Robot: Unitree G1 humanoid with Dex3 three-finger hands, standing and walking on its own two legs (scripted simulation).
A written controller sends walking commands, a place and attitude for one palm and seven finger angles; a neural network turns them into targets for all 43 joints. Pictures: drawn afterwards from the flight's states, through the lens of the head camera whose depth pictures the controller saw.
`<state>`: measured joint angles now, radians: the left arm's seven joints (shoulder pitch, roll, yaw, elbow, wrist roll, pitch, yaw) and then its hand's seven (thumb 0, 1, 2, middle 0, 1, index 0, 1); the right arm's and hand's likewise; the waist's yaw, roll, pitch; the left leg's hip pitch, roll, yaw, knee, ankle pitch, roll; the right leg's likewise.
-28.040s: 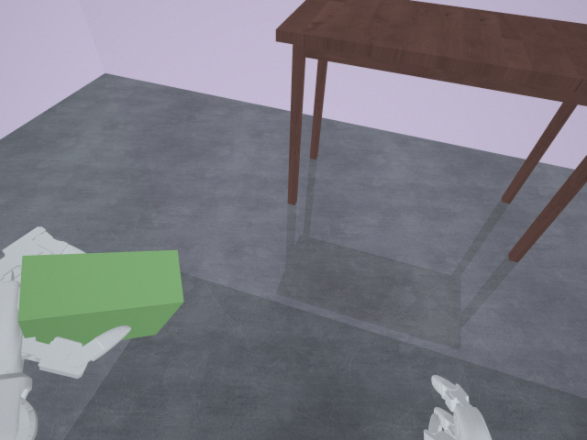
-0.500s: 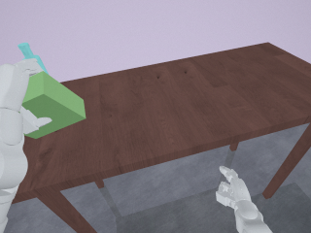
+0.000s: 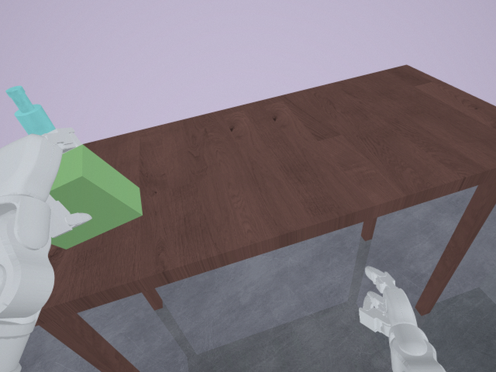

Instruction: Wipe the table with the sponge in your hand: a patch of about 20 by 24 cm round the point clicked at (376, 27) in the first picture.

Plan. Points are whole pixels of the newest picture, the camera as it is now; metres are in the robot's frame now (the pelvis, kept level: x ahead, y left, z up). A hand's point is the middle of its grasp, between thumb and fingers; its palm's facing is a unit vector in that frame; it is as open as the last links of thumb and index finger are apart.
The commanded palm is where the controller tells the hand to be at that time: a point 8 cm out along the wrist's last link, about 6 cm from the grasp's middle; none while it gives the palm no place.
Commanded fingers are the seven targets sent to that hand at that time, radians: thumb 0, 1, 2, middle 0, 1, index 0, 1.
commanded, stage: move the sponge above the wiping area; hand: left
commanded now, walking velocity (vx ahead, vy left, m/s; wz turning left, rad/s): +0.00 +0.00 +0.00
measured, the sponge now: (84, 208) +0.27 +0.29 +0.18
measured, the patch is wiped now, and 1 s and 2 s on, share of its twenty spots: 0.00 0.00 0.00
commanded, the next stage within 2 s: none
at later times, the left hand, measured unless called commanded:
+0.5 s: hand (80, 214) +0.25 +0.29 +0.18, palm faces +0.21 -0.19 -0.96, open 9.6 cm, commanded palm +0.20 +0.29 +0.29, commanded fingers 0.00 0.10 1.30 -1.20 -1.60 -1.20 -1.60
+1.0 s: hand (88, 218) +0.25 +0.28 +0.18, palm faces +0.23 -0.21 -0.95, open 9.6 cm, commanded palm +0.21 +0.29 +0.27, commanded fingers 0.00 0.10 1.30 -1.20 -1.60 -1.20 -1.60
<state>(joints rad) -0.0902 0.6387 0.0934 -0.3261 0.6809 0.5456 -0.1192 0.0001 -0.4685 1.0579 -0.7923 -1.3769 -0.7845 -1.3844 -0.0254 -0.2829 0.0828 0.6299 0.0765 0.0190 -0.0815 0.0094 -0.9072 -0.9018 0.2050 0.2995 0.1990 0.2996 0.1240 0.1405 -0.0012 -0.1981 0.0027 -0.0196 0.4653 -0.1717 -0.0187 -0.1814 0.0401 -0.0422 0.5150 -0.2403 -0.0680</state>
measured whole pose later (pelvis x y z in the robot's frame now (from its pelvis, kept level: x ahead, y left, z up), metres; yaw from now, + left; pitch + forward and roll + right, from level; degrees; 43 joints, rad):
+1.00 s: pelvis +0.01 +0.03 +0.00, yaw +0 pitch -6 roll +1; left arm 0.02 0.56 -0.10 -0.45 0.75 0.54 -0.09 0.00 -0.47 1.06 -0.79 -1.38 -0.79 -1.38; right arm -0.02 -0.25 0.09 0.63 0.05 0.02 -0.08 0.01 -0.91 -0.90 0.21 0.30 0.20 0.30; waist 0.17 0.10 0.03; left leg -0.17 -0.03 0.00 0.44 -0.18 0.02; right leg -0.15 0.00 -0.02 0.49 -0.25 -0.03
